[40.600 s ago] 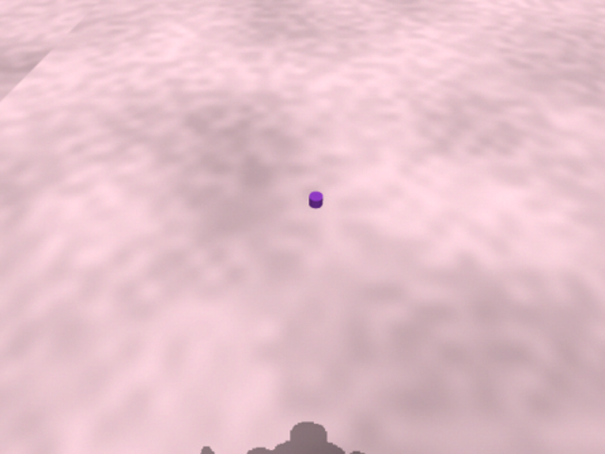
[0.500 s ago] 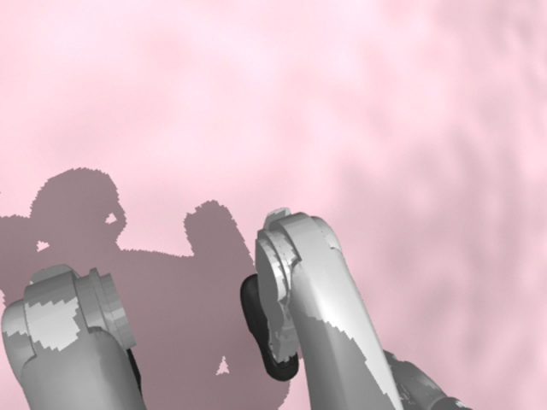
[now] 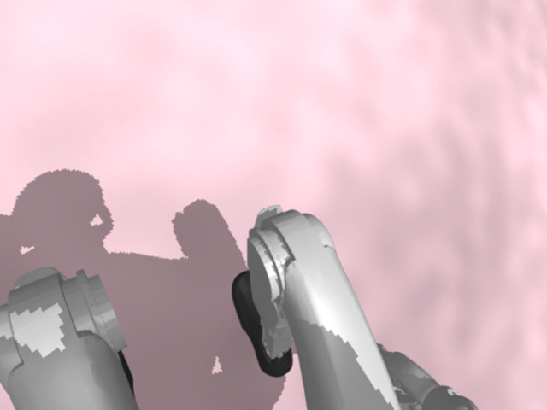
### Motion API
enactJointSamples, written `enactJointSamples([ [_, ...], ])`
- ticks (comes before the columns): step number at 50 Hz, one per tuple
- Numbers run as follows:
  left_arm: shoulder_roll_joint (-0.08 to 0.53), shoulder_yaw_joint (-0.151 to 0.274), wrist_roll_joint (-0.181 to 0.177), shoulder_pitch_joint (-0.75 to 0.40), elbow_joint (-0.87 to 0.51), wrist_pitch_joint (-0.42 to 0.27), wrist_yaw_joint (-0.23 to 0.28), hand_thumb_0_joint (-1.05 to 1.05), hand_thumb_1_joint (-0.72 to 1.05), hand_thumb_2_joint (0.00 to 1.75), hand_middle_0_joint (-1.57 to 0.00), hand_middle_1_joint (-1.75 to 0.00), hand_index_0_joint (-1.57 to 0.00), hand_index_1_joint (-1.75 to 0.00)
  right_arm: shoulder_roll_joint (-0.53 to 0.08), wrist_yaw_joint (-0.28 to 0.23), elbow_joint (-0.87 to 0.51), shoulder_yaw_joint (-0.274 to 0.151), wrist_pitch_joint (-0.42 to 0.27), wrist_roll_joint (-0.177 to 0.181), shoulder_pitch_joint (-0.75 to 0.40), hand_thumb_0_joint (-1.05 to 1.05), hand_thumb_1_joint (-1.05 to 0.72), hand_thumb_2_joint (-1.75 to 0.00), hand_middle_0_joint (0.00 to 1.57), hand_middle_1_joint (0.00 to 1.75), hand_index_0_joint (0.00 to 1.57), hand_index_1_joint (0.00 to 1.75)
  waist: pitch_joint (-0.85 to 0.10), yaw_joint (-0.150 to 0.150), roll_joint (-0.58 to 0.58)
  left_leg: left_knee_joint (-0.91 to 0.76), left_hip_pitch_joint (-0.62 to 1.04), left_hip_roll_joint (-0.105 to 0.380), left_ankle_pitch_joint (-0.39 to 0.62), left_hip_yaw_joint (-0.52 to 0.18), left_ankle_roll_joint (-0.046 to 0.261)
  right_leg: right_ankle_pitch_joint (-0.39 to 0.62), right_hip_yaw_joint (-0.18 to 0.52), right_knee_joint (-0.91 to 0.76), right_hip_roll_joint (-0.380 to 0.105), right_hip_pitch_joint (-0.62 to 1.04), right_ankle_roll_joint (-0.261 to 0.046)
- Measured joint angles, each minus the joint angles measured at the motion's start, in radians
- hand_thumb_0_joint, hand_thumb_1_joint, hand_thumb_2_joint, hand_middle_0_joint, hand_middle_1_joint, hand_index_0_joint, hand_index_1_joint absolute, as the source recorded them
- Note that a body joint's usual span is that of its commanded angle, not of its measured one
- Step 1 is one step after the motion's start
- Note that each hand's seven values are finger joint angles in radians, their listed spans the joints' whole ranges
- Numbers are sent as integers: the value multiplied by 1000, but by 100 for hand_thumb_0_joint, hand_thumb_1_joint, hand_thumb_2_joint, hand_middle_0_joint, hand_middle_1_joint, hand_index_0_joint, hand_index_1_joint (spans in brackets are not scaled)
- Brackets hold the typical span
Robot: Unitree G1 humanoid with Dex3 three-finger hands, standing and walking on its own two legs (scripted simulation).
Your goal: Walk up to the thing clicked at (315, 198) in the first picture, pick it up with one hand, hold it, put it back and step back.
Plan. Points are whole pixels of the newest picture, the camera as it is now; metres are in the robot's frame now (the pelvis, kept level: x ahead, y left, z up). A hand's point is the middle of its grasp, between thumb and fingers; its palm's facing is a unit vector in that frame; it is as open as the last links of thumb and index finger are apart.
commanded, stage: open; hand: left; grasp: from above
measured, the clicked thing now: out of the picture +0.43 +0.32 -0.27
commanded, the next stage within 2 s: withdraw in 0.90 s
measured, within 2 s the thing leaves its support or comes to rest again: neither
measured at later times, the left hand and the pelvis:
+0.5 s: hand out of the picture +0.40 +0.32 -0.25, palm faces -0.46 -0.17 -0.87, open 12.0 cm; pelvis +0.00 +0.00 +0.00, yaw +0 degrees
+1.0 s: hand out of the picture +0.42 +0.33 -0.26, palm faces -0.46 -0.18 -0.87, open 13.9 cm; pelvis +0.00 +0.00 +0.00, yaw -1 degrees
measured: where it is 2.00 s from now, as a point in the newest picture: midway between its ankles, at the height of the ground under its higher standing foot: (200, 375)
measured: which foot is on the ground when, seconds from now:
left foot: down 0.00-1.00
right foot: down 0.00-1.00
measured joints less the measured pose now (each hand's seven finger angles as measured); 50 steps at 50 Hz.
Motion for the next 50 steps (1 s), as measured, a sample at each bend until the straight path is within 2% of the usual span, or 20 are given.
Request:
enactJointSamples([
  [5,4,-10,-3,-2,6,0,1,1,20,33,-86,-54,-82,-45,-2,0,-7,11,-2,-2,-3,0,-91,-91,21,30,20,30,3,-1,-4,-1,3,1,2,-2,1,4,-2,-4,2,4,2],
  [10,2,-20,-4,-1,10,-3,0,0,19,39,-80,-62,-72,-50,-5,1,-10,16,-8,1,-3,0,-90,-90,21,30,20,30,5,0,-4,-1,5,1,3,-2,3,5,-3,-6,2,7,1],
  [25,-4,-25,-5,13,7,0,23,0,-16,67,-57,-90,-39,-73,-11,7,-6,19,-25,-3,-11,0,-90,-90,21,30,20,30,16,4,-13,-8,15,1,5,-6,2,8,-7,-15,1,20,1],
  [30,2,-28,-10,5,-9,10,26,0,-26,75,-42,-93,-30,-81,-14,7,-7,13,-29,-4,-13,0,-90,-90,21,30,20,30,19,0,-17,-13,12,1,6,-6,3,8,-8,-21,0,19,-1],
  [39,23,-14,-26,-10,-24,30,-1,0,-41,88,-19,-97,-17,-93,-22,13,-9,13,-36,-3,-9,0,-90,-90,21,30,20,30,27,-12,-19,-7,6,-2,-2,-13,4,0,-14,-21,-2,19,2],
  [50,18,-8,-34,12,-58,18,-32,0,-48,94,-9,-102,-10,-100,-14,19,-16,13,-25,2,8,0,-90,-90,21,30,20,30,24,1,-10,-6,2,-4,-6,-10,8,-7,-13,-21,-5,19,0],
])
